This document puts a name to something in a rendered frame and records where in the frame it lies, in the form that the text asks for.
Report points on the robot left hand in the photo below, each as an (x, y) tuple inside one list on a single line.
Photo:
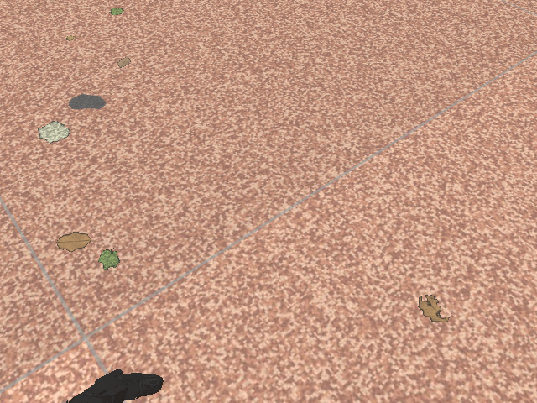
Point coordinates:
[(117, 387)]

